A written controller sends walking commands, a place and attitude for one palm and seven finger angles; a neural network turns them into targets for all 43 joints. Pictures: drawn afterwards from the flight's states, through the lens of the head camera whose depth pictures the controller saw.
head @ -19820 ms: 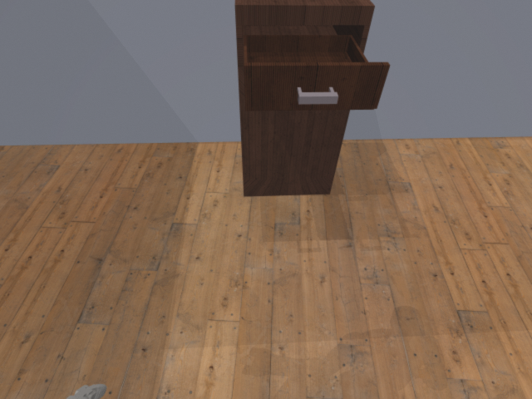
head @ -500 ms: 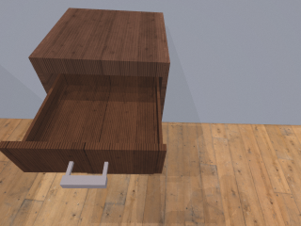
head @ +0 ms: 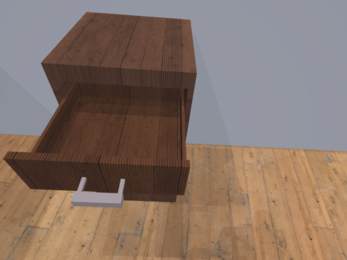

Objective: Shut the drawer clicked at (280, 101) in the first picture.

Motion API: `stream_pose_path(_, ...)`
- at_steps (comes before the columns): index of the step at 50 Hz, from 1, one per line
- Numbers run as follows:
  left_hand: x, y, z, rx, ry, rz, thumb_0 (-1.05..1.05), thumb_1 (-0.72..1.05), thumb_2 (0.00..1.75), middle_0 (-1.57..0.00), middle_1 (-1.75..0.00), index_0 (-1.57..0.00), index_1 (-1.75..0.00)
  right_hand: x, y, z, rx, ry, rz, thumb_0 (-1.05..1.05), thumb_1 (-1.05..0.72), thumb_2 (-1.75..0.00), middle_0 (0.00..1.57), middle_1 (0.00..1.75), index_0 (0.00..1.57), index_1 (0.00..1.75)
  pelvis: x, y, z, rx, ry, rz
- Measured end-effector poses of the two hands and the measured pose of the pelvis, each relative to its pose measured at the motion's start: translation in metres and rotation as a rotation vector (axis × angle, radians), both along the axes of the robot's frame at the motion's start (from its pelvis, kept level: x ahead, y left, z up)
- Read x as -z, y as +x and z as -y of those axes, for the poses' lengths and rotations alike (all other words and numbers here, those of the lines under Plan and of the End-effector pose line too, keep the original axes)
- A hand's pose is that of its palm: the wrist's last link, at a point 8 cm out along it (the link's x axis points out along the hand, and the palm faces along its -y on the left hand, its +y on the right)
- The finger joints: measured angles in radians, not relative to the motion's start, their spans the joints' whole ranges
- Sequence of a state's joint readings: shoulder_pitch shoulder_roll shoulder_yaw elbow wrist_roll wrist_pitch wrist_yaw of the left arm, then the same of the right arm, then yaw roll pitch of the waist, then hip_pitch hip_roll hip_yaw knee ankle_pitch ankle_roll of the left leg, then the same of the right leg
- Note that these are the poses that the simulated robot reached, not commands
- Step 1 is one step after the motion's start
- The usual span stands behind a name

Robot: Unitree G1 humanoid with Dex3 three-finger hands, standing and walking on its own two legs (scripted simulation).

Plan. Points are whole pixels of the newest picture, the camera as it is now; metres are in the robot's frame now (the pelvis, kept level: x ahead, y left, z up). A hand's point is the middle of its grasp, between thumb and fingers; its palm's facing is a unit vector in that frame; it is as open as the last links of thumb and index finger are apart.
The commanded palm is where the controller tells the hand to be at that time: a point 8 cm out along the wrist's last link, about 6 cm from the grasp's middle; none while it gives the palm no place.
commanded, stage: come to a stop and stand still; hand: left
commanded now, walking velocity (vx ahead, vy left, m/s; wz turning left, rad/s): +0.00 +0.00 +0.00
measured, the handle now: (100, 190) +0.27 +0.19 +0.00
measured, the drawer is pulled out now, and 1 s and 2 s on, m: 0.30 0.30 0.29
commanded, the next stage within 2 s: look again from close up in 0.86 s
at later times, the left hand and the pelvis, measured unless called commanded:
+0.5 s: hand out of the picture -0.01 +0.17 -0.18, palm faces +0.02 -0.99 -0.14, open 7.4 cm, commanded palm none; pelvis +0.01 +0.01 +0.00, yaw +0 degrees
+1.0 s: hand out of the picture -0.01 +0.18 -0.18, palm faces +0.02 -0.99 -0.16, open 7.4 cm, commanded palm none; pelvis +0.02 +0.02 +0.00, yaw -1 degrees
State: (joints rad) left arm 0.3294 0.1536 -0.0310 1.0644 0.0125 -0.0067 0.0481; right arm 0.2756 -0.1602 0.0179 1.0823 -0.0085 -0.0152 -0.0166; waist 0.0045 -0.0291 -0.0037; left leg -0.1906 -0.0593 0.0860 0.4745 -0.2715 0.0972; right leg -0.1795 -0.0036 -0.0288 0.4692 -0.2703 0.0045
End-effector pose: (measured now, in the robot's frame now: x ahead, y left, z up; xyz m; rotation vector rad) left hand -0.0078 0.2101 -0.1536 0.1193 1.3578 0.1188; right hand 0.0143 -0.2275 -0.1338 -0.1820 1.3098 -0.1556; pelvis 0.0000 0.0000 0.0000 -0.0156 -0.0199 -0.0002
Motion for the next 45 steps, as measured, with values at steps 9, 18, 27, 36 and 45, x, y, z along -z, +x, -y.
stream_pose_path(9,0.001,-0.008,0.001,-0.001,-0.014,-0.038,0.0,0.91,0.9,-0.2,-0.3,-0.2,-0.3,0.0,-0.018,-0.009,0.013,0.013,-0.065,0.0,-0.91,-0.89,0.2,0.3,0.2,0.3,-0.001,0.002,-0.002,0.0,-0.002,-0.002)
stream_pose_path(18,0.001,-0.013,-0.004,-0.008,-0.016,-0.075,0.0,0.91,0.9,-0.2,-0.3,-0.2,-0.3,0.001,-0.026,-0.022,0.028,0.025,-0.109,0.0,-0.91,-0.89,0.2,0.3,0.2,0.3,-0.002,0.007,-0.008,0.002,-0.003,-0.007)
stream_pose_path(27,0.002,-0.007,-0.009,-0.012,-0.019,-0.075,0.0,0.91,0.9,-0.2,-0.3,-0.2,-0.3,0.001,-0.022,-0.031,0.036,0.024,-0.105,0.0,-0.91,-0.89,0.2,0.3,0.2,0.3,-0.002,0.012,-0.015,0.005,-0.002,-0.003)
stream_pose_path(36,0.003,-0.001,-0.013,-0.013,-0.023,-0.069,0.0,0.91,0.9,-0.2,-0.3,-0.2,-0.3,0.001,-0.02,-0.036,0.043,0.017,-0.102,0.0,-0.91,-0.89,0.2,0.3,0.2,0.3,-0.002,0.015,-0.021,0.008,0.001,-0.004)
stream_pose_path(45,0.0,0.0,-0.018,-0.014,-0.005,-0.075,0.0,0.91,0.9,-0.2,-0.3,-0.2,-0.3,0.003,-0.028,-0.04,0.058,0.029,-0.116,0.0,-0.91,-0.89,0.2,0.3,0.2,0.3,-0.003,0.015,-0.022,0.014,0.009,-0.003)
